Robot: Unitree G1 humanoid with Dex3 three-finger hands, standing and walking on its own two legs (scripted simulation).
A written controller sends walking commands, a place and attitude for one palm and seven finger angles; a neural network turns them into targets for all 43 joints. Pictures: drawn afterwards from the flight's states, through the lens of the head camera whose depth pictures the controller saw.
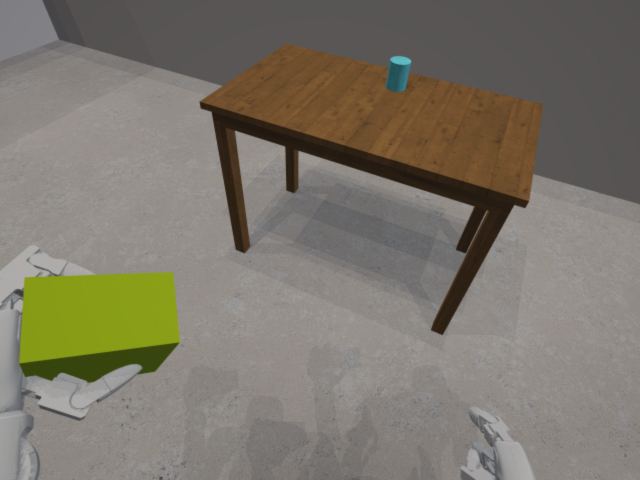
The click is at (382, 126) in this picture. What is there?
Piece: table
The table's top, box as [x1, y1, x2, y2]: [200, 43, 542, 207]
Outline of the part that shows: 200,101 201,108 519,206 525,207 529,198 542,110 542,104 413,73 409,73 406,88 403,91 394,92 388,90 385,87 388,69 387,67 286,43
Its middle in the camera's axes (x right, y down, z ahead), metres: +0.17 -0.41 +1.19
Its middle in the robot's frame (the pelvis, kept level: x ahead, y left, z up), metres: +1.17 -0.11 -0.11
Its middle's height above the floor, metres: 0.66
